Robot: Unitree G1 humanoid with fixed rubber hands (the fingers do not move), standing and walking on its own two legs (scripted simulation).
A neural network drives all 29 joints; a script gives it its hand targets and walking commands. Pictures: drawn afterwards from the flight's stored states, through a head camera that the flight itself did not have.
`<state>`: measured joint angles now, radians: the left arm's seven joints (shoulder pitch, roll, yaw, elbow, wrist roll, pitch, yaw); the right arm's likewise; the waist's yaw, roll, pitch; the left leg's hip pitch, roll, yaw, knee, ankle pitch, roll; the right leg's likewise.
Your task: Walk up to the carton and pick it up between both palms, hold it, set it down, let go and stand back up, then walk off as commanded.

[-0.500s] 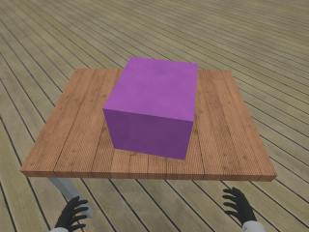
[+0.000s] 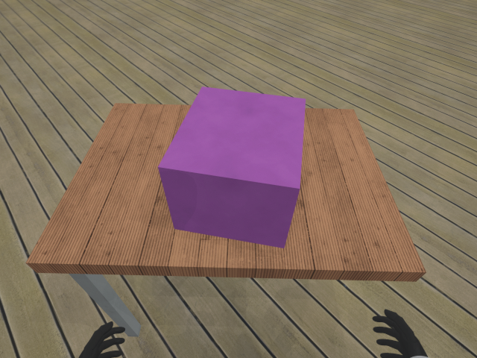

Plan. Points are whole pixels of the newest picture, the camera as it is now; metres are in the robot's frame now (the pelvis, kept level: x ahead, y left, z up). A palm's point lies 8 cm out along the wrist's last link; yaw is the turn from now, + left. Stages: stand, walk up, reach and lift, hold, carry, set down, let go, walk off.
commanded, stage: stand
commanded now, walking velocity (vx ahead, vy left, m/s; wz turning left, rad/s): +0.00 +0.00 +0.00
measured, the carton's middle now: (240, 163) +0.54 -0.01 +0.00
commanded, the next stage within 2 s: walk off in 0.04 s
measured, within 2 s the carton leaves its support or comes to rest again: neither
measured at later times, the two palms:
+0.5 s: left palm out of the picture +0.09 +0.28 -0.09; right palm out of the picture +0.10 -0.29 -0.09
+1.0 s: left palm out of the picture -0.06 +0.26 -0.09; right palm out of the picture -0.08 -0.34 -0.16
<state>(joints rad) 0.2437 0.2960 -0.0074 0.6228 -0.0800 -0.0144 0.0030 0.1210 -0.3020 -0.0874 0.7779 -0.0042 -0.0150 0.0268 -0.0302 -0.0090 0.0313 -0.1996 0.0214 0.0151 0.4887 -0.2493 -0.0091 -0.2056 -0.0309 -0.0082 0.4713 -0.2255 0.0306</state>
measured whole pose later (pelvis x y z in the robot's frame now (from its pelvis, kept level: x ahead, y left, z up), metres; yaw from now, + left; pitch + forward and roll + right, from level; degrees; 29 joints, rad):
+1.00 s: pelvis -0.17 -0.03 -0.03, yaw +1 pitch -7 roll +0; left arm 0.22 0.30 0.03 0.69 -0.08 0.07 0.03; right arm 0.20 -0.42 -0.09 0.78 0.00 0.12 -0.01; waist -0.03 0.12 0.16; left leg -0.46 -0.12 -0.14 1.29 -0.48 0.00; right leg -0.33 0.03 -0.03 0.78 -0.32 -0.05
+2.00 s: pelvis -0.49 +0.06 -0.03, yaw +3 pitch -8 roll -4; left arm 0.27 0.34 0.08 0.73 -0.06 0.04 0.00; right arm 0.36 -0.42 -0.09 0.75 -0.02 0.05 0.00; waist -0.03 0.06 0.12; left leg -0.14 0.01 -0.08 0.78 -0.53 0.03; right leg -0.26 0.01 -0.03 0.73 -0.44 -0.04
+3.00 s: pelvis -0.27 +0.02 -0.05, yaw -1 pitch -4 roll +0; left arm 0.20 0.35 0.10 0.72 -0.06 0.05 0.02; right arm 0.25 -0.35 -0.09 0.71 -0.02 -0.01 -0.05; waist 0.03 -0.10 0.15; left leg -0.37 0.00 -0.06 0.92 -0.47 -0.01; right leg -0.31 0.05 0.17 1.00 -0.61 0.00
